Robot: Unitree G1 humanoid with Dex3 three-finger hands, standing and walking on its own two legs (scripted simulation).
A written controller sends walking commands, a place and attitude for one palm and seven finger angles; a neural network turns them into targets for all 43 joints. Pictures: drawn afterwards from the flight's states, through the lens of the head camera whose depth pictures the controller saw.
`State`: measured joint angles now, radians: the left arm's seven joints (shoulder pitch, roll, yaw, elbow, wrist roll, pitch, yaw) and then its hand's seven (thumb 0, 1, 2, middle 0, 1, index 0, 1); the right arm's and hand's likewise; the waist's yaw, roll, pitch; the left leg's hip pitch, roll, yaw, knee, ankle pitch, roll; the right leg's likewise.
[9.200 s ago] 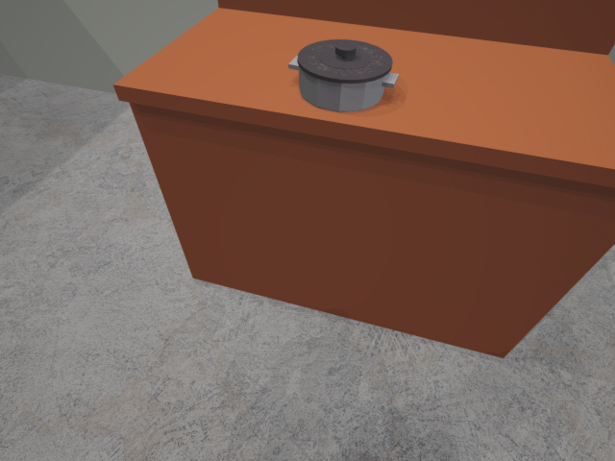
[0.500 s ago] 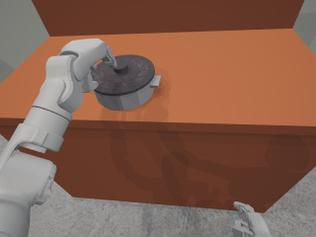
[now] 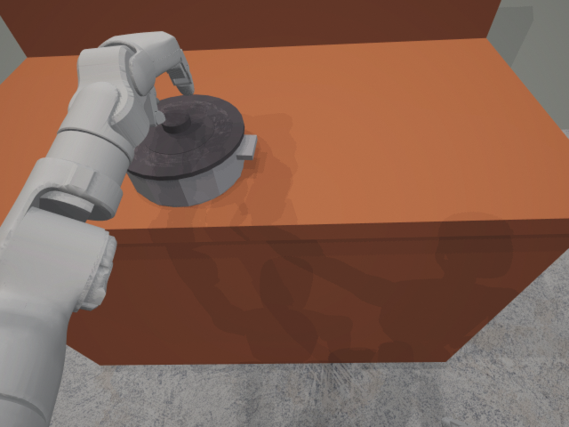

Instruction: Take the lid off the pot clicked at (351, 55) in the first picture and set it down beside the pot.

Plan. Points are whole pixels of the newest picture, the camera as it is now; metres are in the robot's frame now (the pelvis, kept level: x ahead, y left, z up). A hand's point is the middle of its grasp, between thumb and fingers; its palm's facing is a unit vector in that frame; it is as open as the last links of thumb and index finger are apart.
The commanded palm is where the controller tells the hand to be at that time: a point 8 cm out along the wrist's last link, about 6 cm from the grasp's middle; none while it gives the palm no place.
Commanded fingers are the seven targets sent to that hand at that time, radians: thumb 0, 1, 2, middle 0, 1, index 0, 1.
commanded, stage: move the open hand above the knob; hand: left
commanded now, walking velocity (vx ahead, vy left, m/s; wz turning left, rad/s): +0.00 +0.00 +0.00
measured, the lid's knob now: (176, 121) +0.54 +0.16 +0.15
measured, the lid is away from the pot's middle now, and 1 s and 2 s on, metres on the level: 0.00 0.00 0.00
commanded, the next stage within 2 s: lower the open fingers around the knob in 0.86 s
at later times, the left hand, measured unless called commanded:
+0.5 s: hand (164, 84) +0.52 +0.15 +0.22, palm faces -0.27 -0.05 -0.96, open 10.0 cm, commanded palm +0.50 +0.16 +0.28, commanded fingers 0.00 -0.40 1.70 -0.87 -0.08 -0.87 -0.08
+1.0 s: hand (158, 87) +0.51 +0.15 +0.23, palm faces -0.27 -0.06 -0.96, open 10.0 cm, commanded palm +0.50 +0.16 +0.28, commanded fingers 0.00 -0.40 1.70 -0.87 -0.08 -0.87 -0.08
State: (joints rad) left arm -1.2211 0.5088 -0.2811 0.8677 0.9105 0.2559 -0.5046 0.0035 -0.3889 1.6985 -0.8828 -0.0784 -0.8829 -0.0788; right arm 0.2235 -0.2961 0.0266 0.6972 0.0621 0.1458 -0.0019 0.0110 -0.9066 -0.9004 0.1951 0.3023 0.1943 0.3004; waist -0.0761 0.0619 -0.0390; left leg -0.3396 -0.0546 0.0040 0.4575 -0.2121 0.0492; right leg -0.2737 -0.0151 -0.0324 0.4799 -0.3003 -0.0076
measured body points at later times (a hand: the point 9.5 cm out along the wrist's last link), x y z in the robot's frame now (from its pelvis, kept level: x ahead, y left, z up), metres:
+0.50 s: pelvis +0.02 +0.01 +0.00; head +0.06 -0.01 +0.45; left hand +0.53 +0.15 +0.28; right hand +0.04 -0.26 -0.14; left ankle +0.01 +0.09 -0.74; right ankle -0.04 -0.11 -0.74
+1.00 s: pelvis +0.01 +0.01 +0.00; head +0.05 -0.01 +0.45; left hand +0.52 +0.15 +0.28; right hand +0.07 -0.26 -0.13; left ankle +0.01 +0.09 -0.74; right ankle -0.04 -0.11 -0.74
